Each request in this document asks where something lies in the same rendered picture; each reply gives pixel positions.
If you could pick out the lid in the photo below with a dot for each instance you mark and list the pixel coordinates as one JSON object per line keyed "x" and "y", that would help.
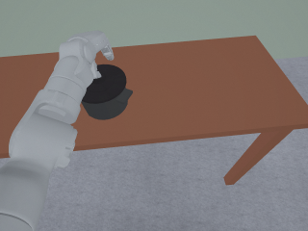
{"x": 112, "y": 87}

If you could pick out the table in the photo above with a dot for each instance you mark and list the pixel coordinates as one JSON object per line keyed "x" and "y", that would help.
{"x": 183, "y": 90}

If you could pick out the left robot forearm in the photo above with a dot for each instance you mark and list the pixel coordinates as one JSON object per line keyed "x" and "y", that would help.
{"x": 62, "y": 95}

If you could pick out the left robot hand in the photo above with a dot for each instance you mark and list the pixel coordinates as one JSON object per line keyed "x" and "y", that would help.
{"x": 101, "y": 43}

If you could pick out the knob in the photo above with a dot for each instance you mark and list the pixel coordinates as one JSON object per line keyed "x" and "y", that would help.
{"x": 100, "y": 80}

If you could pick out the robot left upper arm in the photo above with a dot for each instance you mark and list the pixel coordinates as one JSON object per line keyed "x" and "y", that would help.
{"x": 44, "y": 144}

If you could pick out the pot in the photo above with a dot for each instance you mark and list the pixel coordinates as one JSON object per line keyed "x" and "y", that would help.
{"x": 109, "y": 109}

